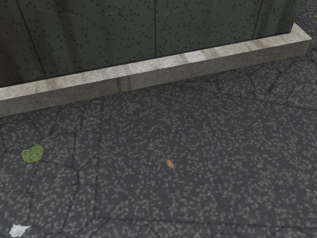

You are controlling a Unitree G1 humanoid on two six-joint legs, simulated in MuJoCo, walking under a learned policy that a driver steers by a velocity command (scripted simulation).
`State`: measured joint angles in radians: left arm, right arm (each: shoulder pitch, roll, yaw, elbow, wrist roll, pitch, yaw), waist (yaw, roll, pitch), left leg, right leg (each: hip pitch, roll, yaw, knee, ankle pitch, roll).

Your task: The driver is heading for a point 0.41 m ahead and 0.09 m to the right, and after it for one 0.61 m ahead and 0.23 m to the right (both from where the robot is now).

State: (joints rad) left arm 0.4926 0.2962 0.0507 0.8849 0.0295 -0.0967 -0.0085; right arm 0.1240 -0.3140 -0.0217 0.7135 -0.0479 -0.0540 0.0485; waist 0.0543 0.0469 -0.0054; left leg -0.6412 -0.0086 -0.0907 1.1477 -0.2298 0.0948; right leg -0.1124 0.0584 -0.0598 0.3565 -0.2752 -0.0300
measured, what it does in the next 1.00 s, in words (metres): walks ahead, turning right: left foot, then right foot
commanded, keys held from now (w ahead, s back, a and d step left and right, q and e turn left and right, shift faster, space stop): w+shift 0.12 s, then w+e+shift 0.08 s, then e+shift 0.42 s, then shift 0.38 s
